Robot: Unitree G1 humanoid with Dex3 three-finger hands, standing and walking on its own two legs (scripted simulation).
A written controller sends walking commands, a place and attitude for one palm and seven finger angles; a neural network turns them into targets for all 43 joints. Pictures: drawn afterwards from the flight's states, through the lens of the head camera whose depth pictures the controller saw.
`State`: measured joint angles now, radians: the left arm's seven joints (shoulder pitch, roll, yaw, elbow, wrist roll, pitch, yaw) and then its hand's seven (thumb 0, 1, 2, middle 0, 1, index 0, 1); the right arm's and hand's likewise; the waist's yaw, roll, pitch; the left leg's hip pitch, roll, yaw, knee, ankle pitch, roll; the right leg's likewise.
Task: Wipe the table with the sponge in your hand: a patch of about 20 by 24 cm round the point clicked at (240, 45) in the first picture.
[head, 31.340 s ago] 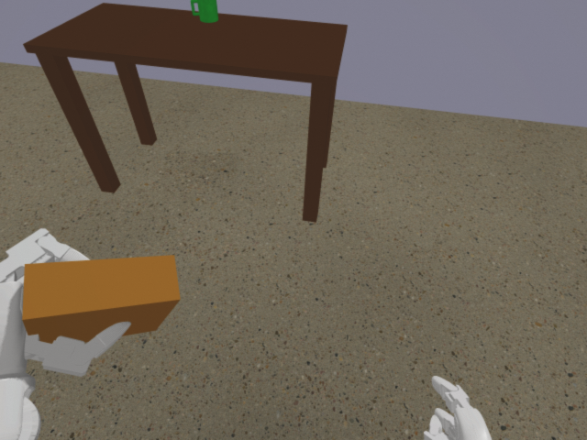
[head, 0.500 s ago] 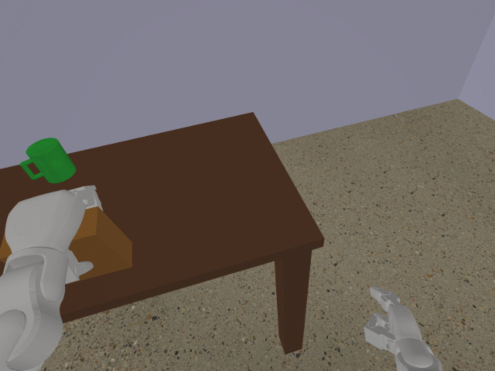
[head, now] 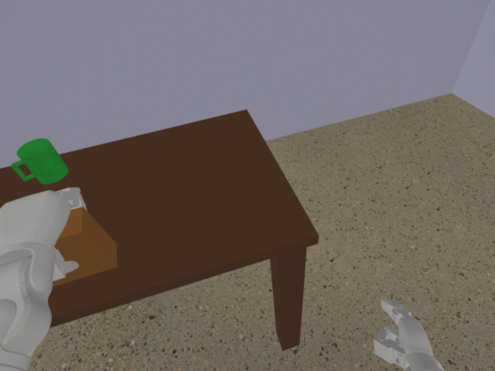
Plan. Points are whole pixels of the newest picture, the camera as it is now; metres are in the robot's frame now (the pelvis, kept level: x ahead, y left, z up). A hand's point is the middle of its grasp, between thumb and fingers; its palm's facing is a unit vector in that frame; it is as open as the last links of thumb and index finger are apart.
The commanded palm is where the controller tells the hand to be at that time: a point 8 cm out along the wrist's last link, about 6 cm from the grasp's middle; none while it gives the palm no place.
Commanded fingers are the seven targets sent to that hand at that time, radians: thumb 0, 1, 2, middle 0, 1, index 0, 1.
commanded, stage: move the sponge above the wiping area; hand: left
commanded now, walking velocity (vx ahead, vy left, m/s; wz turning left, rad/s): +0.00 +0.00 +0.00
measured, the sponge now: (66, 256) +0.24 +0.34 +0.08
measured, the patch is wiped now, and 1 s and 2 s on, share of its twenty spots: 0.00 0.00 0.00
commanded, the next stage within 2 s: none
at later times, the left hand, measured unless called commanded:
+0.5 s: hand (58, 236) +0.26 +0.35 +0.11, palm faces -0.02 -0.03 -1.00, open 9.1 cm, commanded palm +0.24 +0.34 +0.17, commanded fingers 0.00 0.10 1.30 -1.20 -1.60 -1.20 -1.60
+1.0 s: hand (64, 234) +0.28 +0.37 +0.08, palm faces -0.11 -0.05 -0.99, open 9.1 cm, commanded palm +0.27 +0.37 +0.15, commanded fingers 0.00 0.10 1.30 -1.20 -1.60 -1.20 -1.60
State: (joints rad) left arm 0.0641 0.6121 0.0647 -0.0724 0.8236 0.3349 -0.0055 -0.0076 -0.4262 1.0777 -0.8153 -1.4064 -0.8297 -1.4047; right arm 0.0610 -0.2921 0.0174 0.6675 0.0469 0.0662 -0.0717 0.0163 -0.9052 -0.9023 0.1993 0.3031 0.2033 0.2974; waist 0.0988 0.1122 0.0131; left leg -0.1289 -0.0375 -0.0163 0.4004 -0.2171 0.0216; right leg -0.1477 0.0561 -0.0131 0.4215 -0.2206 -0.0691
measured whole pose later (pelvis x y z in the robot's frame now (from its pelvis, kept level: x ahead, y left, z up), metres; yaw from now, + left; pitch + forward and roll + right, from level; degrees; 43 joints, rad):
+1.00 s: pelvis +0.01 +0.03 +0.00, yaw +1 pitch +0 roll +0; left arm -0.10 0.60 0.04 0.23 0.87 0.23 -0.05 -0.01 -0.43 1.08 -0.81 -1.41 -0.83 -1.41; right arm 0.10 -0.29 0.01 0.67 0.05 0.09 -0.07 0.01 -0.91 -0.90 0.20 0.30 0.20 0.30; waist 0.08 0.09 0.00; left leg -0.19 -0.07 -0.03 0.41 -0.23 0.06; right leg -0.18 0.03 -0.03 0.40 -0.22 -0.03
